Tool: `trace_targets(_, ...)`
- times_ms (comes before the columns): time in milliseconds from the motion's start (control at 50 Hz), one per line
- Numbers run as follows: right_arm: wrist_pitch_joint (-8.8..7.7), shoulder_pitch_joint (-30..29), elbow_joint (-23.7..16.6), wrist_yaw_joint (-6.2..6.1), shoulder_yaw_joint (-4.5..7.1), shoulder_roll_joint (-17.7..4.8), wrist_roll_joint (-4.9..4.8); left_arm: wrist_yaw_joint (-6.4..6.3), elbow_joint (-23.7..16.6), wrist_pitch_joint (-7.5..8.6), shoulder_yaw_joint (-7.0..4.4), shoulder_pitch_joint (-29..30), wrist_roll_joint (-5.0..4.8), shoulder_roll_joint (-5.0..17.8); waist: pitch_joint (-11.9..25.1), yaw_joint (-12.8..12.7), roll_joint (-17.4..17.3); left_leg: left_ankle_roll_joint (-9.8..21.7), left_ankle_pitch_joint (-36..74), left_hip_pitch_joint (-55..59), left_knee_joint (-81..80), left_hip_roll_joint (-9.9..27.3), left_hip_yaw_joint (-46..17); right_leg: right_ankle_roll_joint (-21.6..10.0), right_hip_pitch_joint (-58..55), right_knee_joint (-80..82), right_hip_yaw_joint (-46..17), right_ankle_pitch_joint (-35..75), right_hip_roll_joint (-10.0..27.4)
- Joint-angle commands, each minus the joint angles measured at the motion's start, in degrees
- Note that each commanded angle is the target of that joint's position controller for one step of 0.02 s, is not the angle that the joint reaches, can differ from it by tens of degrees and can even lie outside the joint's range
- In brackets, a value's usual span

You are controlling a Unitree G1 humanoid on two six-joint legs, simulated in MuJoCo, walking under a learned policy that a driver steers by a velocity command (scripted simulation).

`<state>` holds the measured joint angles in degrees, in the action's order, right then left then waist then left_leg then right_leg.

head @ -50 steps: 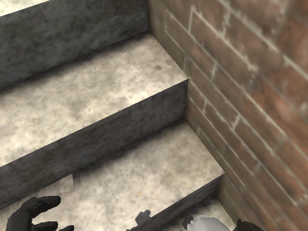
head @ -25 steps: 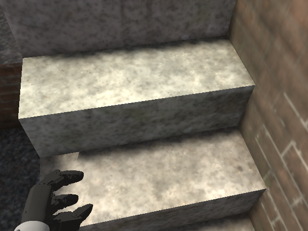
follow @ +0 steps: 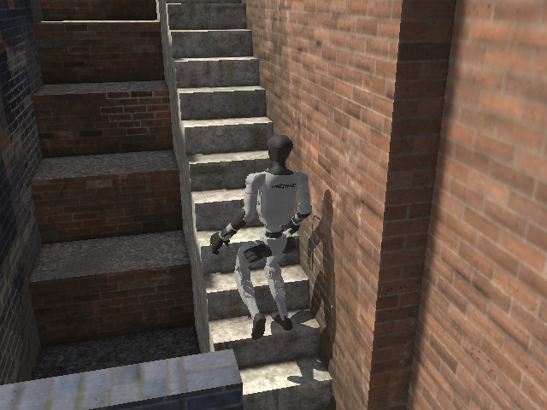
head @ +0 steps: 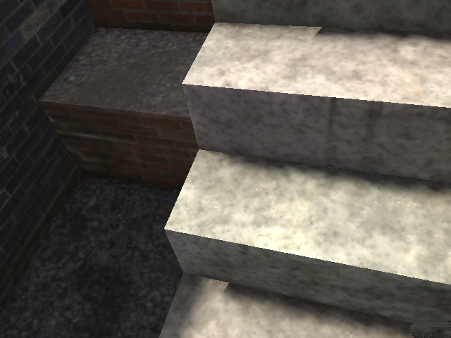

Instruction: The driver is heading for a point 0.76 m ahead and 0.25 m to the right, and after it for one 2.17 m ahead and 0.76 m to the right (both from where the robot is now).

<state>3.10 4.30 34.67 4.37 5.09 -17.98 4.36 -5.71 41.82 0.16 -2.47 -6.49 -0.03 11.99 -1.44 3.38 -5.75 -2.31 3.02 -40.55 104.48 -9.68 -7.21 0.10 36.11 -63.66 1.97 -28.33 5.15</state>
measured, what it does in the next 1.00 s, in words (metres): climbs, turning right: left foot, then right foot 0.20 m higher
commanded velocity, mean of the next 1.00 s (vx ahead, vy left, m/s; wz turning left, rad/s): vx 0.42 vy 0.00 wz -0.47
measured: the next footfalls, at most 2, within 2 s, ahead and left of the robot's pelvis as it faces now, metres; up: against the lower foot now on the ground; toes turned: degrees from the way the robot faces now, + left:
left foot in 0.26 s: +0.17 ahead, +0.14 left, +0.00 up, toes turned +0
right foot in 0.68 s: +0.18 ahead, -0.27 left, +0.20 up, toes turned -29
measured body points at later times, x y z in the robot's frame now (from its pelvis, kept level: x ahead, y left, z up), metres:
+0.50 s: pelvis +0.11 -0.01 +0.05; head +0.10 -0.04 +0.50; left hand +0.38 +0.14 +0.00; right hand +0.15 -0.29 -0.07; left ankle +0.13 +0.14 -0.66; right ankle +0.02 -0.10 -0.37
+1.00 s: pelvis +0.20 -0.10 +0.23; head +0.20 -0.16 +0.67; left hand +0.46 +0.02 +0.15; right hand +0.17 -0.35 +0.07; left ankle +0.33 +0.02 -0.33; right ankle +0.14 -0.25 -0.46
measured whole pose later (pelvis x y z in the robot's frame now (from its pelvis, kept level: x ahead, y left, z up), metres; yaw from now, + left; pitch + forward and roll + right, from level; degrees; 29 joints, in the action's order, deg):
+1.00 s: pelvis +0.20 -0.10 +0.23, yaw -32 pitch -1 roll +3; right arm 6.1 11.6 41.7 -0.6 0.2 -12.6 2.9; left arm -8.2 36.7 -0.7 -1.7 -10.6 1.7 7.9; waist -4.6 1.7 -3.5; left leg -3.2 -17.0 -46.8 89.9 -5.2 -5.8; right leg 3.8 28.7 -56.4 -8.0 -27.4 3.2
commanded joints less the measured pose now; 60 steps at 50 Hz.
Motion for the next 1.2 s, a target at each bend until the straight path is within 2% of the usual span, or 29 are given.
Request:
trace_targets(20, 2.79, 8.1, -0.57, 1.13, -2.94, 4.3, 0.08, 0.12, -3.56, 3.05, 0.83, 5.63, -0.51, 2.27, 3.85, 2.49, 9.39, -0.95, -5.4, -5.3, 1.38, 1.73, -4.51, -5.55, -5.64, 28.2, -21.97, -7.45, 7.59)
trace_targets(100, 1.62, 3.71, -1.02, 1.25, -4.21, 5.78, -0.07, 1.43, -2.3, 4.76, 0.54, 1.48, -1.16, 5.6, 1.18, 1.82, 10.0, -0.25, -9.43, -8.47, -12.15, 2.51, 0.72, -10.07, -8.59, 31.59, -18.36, -2.51, 8.38)
trace_targets(120, 2.31, -2.85, -4.68, 1.89, -3.7, 5.18, 0.58, -0.39, -1.28, 3.56, -2.28, 1.3, -0.92, 10.45, 1.29, 0.85, 8.58, 0.85, -9.12, -14.0, -7.18, 5.86, -3.54, -11.85, -10.42, 30.69, -26.23, -12.88, 10.11)
trace_targets(140, 1.55, 1.78, -3.21, 0.92, -4.05, 4.57, -0.22, 2.18, -5.78, 4.66, -0.8, 7.53, -1.79, 8.67, 4.1, 3.25, 14.3, -0.38, -12.0, -10.87, -14.89, 7.54, 1.91, -12.77, -8.64, 34.59, -21.83, -14.14, 8.01)
trace_targets(180, 0.95, 2.17, -3.29, 0.95, -4.03, 3.02, -0.43, 2.29, -6.17, 5.36, -1.14, 8.52, -1.88, 8.64, 5.42, 3.5, 15.69, 0.6, -11.52, 0.57, -30.79, 11.35, 3.99, -12.2, -4.27, 34.57, -17.85, -9.74, 5.39)
trace_targets(220, -1.1, -6.26, -2.75, 1.24, -5.18, 2.52, -5.38, 0.3, -5.57, 3.84, -0.79, -4.01, -1.29, 7.66, -0.49, -6.48, 13.94, 1.65, -35.93, 9.18, -67.99, 9.82, 11.54, -12.83, -8.36, 37.89, -14.18, -6.82, 0.71)
trace_targets(240, -1.07, -3.32, -1.44, 0.59, -5.27, 4.93, -6.06, -0.53, -5.8, 2.58, -0.88, -5.26, -1.83, 7.84, -0.22, -5.74, 13.85, 1.77, -25.44, 18.36, -72.54, 6.24, 18.41, -13.73, -5.96, 35.09, -14.32, -10.25, 0.76)
trace_targets(260, -1.34, 4.53, 1.95, 0.52, -5.21, 6.67, -4.82, 1.01, -4.93, 2.16, -0.91, -3.21, -1.27, 7.5, 2.92, -2.42, 13.78, 1.75, -21.61, 34.44, -68.9, 5.89, 15.54, -14.59, 2.88, 27.99, -12.56, -7.94, -0.32)
trace_targets(280, -2.72, 11.15, 2.88, -0.3, -4.8, 6.44, -3.23, 2.95, -7.67, 2.94, 0.85, 2.25, -2.34, 1.11, 4.48, 2.13, 5.18, 0.61, -20.32, 38.11, -66.74, 10.3, 7.57, -12.52, 9.17, 10.16, -9.67, -0.18, -6.4)
trace_targets(300, -3.05, 13.83, 3.21, -1.2, -1.81, -3.13, -0.01, 3.84, -12.0, 3.69, 1.14, 7.86, -4.08, -0.88, 8.99, 3.74, -9.23, 4.15, -39.18, 39.43, -81.1, 25.22, -17.68, -7.58, 18.04, -4.77, -4.0, 7.94, -9.86)
trace_targets(320, -3.2, 11.28, 2.14, -1.99, -0.64, -5.98, -0.23, 3.53, -12.1, 4.45, 0.78, 8.88, -3.13, -1.83, 10.61, 2.88, -10.63, 7.14, -41.65, 36.25, -88.13, 30.43, -25.99, -4.82, 18.58, -24.45, -3.48, 10.67, -9.73)
trace_targets(400, -6.44, 4.2, 3.4, -3.07, -1.66, -1.43, 0.65, 1.35, -13.04, 5.03, 0.96, 4.95, -1.0, -0.98, 7.54, -5.77, -0.87, 14.26, -17.39, 25.7, -85.0, 33.74, -8.25, -4.14, 22.53, -67.94, -13.13, 12.08, -5.84)
trace_targets(460, -9.54, 11.27, 5.69, -3.45, -0.52, -3.89, 0.18, 2.31, -10.3, 3.84, -0.82, 3.82, -1.17, 3.53, 4.45, -2.61, 5.44, 12.13, -24.78, 35.36, -86.68, 33.79, -3.95, -5.54, 29.88, -60.08, -12.3, 9.93, -4.25)
trace_targets(540, -12.45, 20.23, 13.06, -5.35, 0.43, -5.87, 0.5, 1.95, -15.2, 1.52, -0.23, 17.38, 0.01, -1.5, -0.5, 0.16, 9.82, 13.11, -11.66, 45.38, -94.23, 41.46, 1.43, -4.37, 43.41, -66.15, -9.79, -0.69, -1.67)
trace_targets(600, -14.25, 20.99, 14.61, -5.51, 0.71, -6.97, -0.98, -0.16, -18.64, -0.7, -0.36, 21.5, 0.63, -2.58, -3.94, 1.02, 0.36, 11.71, 3.75, 52.05, -97.42, 44.39, 7.31, -3.93, 54.81, -71.95, -10.93, -14.79, 0.61)
trace_targets(620, -12.82, 10.97, 12.36, -6.21, -0.42, -8.19, -1.64, 1.56, -17.94, -0.93, -0.11, 12.15, -5.17, 0.19, 4.26, -1.79, -3.49, 10.15, 28.4, 53.16, -91.38, 36.25, 18.37, 0.74, 40.27, -65.14, -2.36, -18.32, -3.93)
trace_targets(640, -10.98, -6.83, 6.11, -5.35, -0.61, -9.79, -3.62, 1.77, -19.35, 0.33, 0.75, 3.34, -4.08, 0.13, 3.33, -12.12, -6.9, 4.56, 28.98, 34.87, -90.94, 22.22, 29.07, 1.62, 11.98, -16.67, -2.95, -14.48, -0.12)
trace_targets(660, -8.99, -4.14, 4.22, -5.73, 0.99, -10.77, -5.89, 2.56, -17.52, 0.87, -1.43, -1.91, -4.88, 5.9, 8.82, -11.96, -2.27, 6.04, 17.45, 18.24, -85.95, 15.74, 26.83, 1.72, -18.82, 4.59, -2.73, 10.14, -7.83)
trace_targets(680, -7.02, 10.36, 9.35, -5.66, 1.5, -13.54, -7.66, 3.09, -14.49, 0.15, -1.22, -5.08, -5.21, 0.68, 13.69, -9.58, -6.37, 9.39, 26.52, 22.48, -79.54, 15.95, 23.85, -0.06, -26.17, 10.37, -0.65, 1.93, -15.07)
trace_targets(700, -6.21, 3.71, 4.19, -4.17, 2.16, -15.48, -7.31, 2.22, -11.97, -0.34, -2.54, -16.51, -2.36, 3.71, 21.22, -17.86, -0.26, 4.64, 20.72, 17.7, -57.66, 15.03, 19.82, -3.14, -39.92, 15.36, -13.4, 16.19, -11.62)
trace_targets(720, -6.04, -3.22, -2.76, -1.48, -0.58, -7.38, -8.33, -0.61, -9.93, -1.31, -4.56, -14.83, -0.19, 12.96, 24.07, -14.58, 22.35, -1.94, -17.41, 4.97, -27.63, 9.1, 13.78, -6.41, -43.45, 25.14, -36.94, 38.61, 0.61)
trace_targets(740, -5.87, 4.49, 1.59, 1.03, -1.69, -3.44, -8.5, -2.86, -12.25, -1.77, -3.91, -10.91, 0.63, 14.5, 32.07, -9.4, 24.02, -6.67, -17.06, 3.17, -1.36, 7.66, 1.53, -9.82, -40.6, 27.97, -45.68, 46.45, 6.92)
trace_targets(800, -4.08, 3.17, 2.26, 0.85, -3.69, 0.47, -3.81, -4.25, -11.41, -3.27, -2.36, 1.38, 0.63, 6.72, 10.93, -2.67, 18.15, -3.22, -3.54, -1.57, -2.9, 8.1, 0.66, -10.73, -11.88, 17.22, -33.77, 23.98, -1.79)
trace_targets(860, -1.15, 14.57, 7.02, -2.55, -3.1, -1.09, -2.09, -3.49, -9.53, -1.01, -0.22, 3.56, 0.57, -0.7, 7.02, -0.2, 19.31, -2.05, -6.04, -2.19, -3.0, 8.2, -1.23, -8.96, -10.14, 13.33, -29.37, 25.4, 2.45)
trace_targets(940, 2.01, 8.35, 4.12, -6.03, -3.85, 2.18, -0.41, -2.4, -8.0, 0.66, -1.35, -4.06, 1.65, 2.8, 1.14, -2.45, 13.68, -0.87, -18.09, -9.52, -7.61, 6.18, -3.89, -9.63, -9.98, 20.85, -27.94, 33.03, 9.33)
trace_targets(1000, 3.85, 5.4, 2.27, -5.8, -2.69, 1.84, -1.02, -2.74, -10.13, -0.32, -3.22, -1.03, 2.62, 9.32, 1.73, -1.24, 15.36, -0.31, -23.14, -4.44, -17.41, 7.59, 0.66, -9.58, -10.64, 30.65, -21.73, 33.61, 14.63)
trace_targets(1100, 5.9, 10.21, 1.37, -7.16, -1.05, 1.26, -0.66, -1.63, -11.78, 1.8, -1.82, 5.67, 0.96, 6.88, 4.0, 3.27, 21.39, 1.16, -19.38, 0.27, -16.44, 13.32, 5.12, -5.4, -13.53, 33.61, -5.18, 30.96, 15.26)
trace_targets(1180, 4.1, 12.08, -1.02, -4.81, -0.69, 1.56, -3.25, -0.33, -9.82, 0.89, -1.57, 1.52, -0.11, 7.7, 6.49, 1.98, 23.01, 6.27, -21.78, 19.72, -60.63, 16.36, 9.9, -2.61, -23.21, 29.24, 2.57, 31.88, 12.51)
trace_targets(1200, 2.78, 15.55, 0.51, -4.21, 0.07, 0.42, -3.15, 1.28, -10.45, 0.32, -1.54, 1.14, -0.92, 7.56, 5.49, 2.98, 16.64, 7.56, -19.34, 25.43, -71.58, 12.55, 11.92, -2.02, -21.83, 20.62, 5.13, 27.65, 9.52)
Keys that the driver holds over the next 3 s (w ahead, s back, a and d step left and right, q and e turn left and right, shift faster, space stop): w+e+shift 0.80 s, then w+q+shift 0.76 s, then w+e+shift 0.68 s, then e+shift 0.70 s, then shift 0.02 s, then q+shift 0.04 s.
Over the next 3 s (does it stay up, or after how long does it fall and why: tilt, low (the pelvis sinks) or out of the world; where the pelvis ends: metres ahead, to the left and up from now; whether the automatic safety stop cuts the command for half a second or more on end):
stays up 0.50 -0.06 0.39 its command is cut before an obstacle from the start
